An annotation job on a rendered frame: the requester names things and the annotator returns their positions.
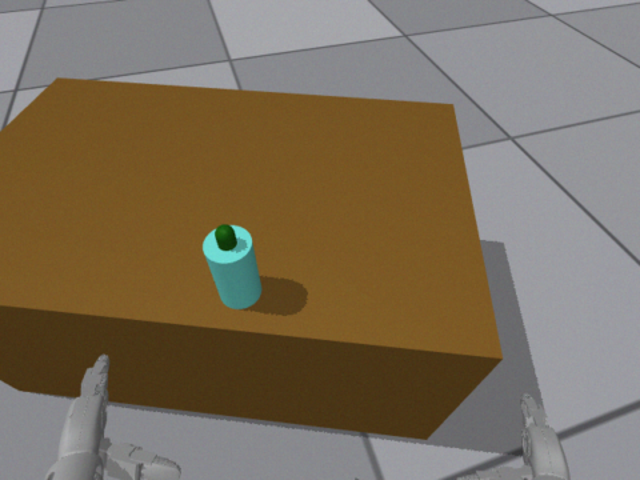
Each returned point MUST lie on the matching right robot hand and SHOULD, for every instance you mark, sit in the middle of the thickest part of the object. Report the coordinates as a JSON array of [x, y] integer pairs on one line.
[[542, 451]]

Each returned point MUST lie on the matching bottle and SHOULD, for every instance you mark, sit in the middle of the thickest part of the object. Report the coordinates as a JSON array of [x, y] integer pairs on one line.
[[231, 258]]

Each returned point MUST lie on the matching left robot arm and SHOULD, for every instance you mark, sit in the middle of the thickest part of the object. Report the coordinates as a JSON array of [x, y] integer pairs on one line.
[[79, 466]]

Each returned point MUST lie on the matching left robot hand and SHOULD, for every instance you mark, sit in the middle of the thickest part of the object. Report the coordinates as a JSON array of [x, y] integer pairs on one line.
[[83, 432]]

